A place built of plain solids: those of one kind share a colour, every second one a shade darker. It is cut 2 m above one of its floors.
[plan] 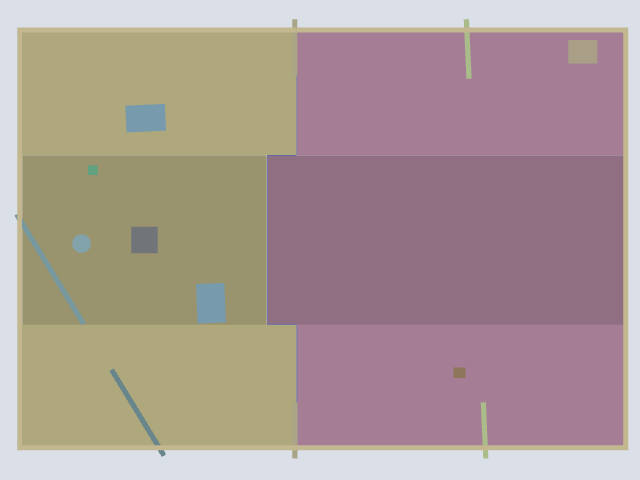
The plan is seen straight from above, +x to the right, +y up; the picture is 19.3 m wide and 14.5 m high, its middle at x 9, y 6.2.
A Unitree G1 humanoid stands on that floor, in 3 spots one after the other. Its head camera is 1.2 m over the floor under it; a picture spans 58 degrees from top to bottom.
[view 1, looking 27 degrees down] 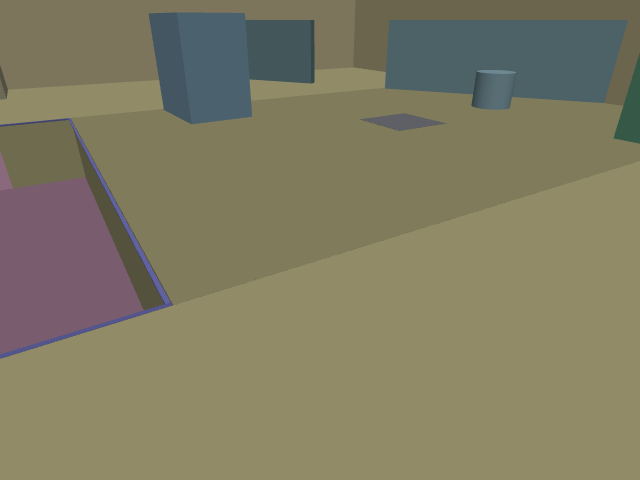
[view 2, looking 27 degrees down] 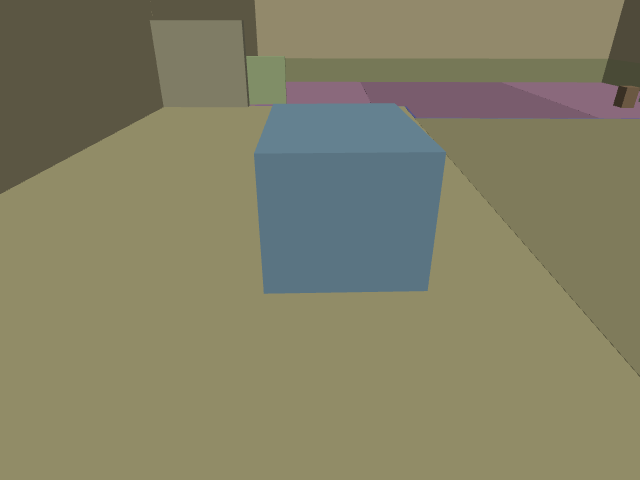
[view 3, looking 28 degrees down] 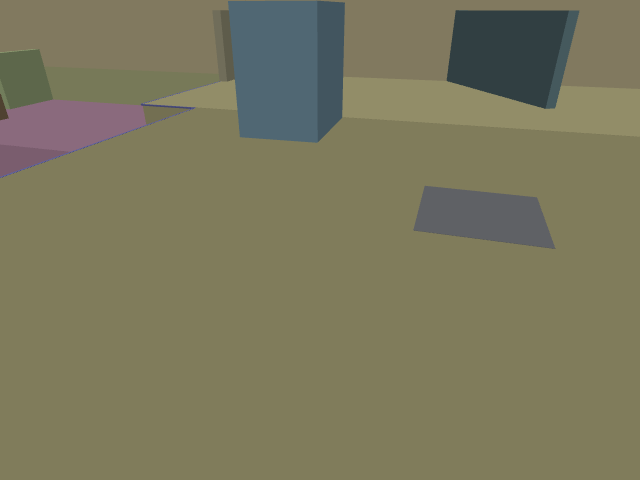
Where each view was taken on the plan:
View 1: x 7.70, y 10.55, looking -122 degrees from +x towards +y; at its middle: deck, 2.65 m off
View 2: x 1.35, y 9.95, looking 1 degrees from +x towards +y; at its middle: pallet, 2.00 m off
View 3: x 3.95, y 9.05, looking -73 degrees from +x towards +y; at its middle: deck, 2.56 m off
